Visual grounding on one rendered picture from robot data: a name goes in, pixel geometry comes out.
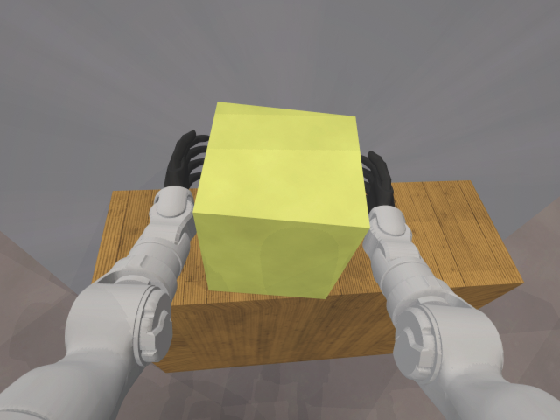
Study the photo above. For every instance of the robot right hand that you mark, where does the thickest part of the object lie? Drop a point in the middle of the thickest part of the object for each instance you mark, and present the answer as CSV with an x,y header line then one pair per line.
x,y
379,189

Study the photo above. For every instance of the robot left upper arm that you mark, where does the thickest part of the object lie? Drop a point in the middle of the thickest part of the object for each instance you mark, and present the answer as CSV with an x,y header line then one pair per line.
x,y
114,332

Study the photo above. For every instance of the robot right upper arm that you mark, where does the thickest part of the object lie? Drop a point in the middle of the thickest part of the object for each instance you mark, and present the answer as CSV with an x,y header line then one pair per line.
x,y
454,354

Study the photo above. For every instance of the left robot forearm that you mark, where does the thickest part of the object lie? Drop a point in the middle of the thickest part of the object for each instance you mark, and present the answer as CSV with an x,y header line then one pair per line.
x,y
160,253

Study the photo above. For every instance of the carton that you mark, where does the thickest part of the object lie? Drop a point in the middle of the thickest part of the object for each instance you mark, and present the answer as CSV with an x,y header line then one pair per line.
x,y
281,205

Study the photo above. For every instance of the pedestal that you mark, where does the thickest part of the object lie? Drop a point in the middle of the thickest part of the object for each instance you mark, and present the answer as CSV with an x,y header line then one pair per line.
x,y
450,227

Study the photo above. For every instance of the robot left hand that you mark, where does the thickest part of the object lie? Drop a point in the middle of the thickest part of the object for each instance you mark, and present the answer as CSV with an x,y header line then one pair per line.
x,y
180,166

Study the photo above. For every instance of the right robot forearm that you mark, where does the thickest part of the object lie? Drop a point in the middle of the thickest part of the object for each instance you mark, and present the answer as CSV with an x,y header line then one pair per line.
x,y
401,273

